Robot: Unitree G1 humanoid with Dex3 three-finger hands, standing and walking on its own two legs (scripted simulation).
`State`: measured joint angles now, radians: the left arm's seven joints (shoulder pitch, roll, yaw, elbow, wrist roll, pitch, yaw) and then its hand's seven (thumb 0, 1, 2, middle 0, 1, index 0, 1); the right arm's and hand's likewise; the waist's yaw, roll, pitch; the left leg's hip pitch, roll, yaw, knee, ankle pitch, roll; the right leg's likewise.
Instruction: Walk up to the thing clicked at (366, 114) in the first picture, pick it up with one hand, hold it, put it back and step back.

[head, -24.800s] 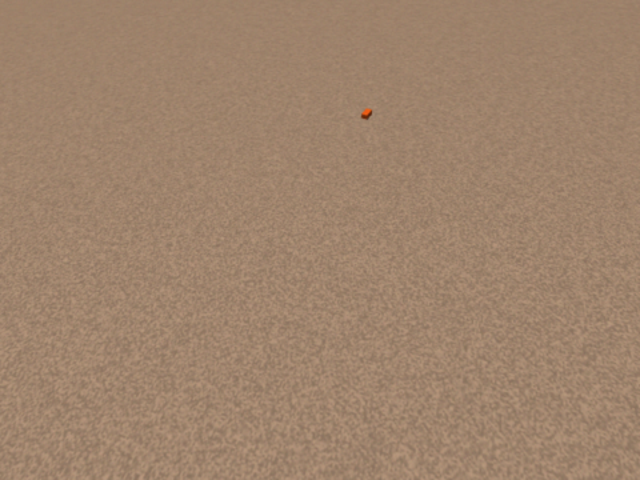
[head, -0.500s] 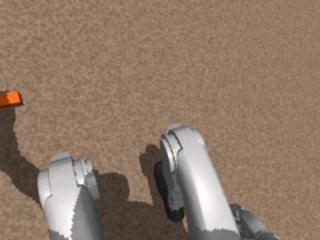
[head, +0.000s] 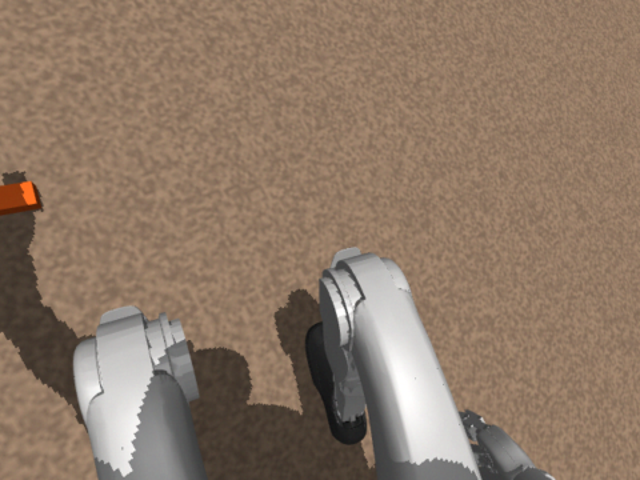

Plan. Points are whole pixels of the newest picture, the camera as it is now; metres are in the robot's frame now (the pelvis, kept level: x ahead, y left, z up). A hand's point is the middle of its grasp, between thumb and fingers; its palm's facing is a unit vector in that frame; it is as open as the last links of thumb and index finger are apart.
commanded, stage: approach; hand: left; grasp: from above
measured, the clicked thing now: (9, 199) +0.49 +0.32 -0.30
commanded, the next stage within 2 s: close in in 0.48 s
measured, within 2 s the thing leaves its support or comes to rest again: neither
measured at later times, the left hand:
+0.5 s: hand out of the picture +0.46 +0.32 -0.18, palm faces -0.51 -0.10 -0.85, open 11.7 cm
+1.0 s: hand out of the picture +0.47 +0.31 -0.23, palm faces -0.45 -0.11 -0.89, open 12.1 cm
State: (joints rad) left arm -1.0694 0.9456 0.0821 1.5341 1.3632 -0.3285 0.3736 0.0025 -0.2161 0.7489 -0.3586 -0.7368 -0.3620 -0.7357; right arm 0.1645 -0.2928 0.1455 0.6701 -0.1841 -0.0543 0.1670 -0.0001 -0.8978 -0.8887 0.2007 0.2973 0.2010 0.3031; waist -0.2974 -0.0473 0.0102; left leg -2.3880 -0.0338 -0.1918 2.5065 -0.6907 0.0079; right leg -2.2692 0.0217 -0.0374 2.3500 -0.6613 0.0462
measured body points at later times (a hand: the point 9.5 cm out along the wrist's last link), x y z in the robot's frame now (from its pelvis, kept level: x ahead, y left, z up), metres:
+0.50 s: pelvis +0.00 -0.01 +0.01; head +0.25 +0.08 +0.37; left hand +0.48 +0.32 -0.13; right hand +0.04 -0.27 -0.07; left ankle +0.07 +0.12 -0.28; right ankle +0.12 -0.15 -0.27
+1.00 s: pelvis +0.00 +0.00 +0.00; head +0.27 +0.12 +0.33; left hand +0.49 +0.31 -0.17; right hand +0.04 -0.27 -0.06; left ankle +0.07 +0.12 -0.28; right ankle +0.12 -0.15 -0.27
